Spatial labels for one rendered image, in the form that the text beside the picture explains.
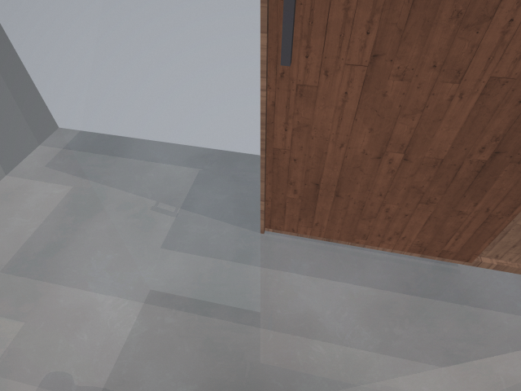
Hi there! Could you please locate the wardrobe door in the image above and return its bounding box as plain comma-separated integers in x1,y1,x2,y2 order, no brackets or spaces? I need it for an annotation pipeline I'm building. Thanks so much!
265,0,521,263
479,212,521,263

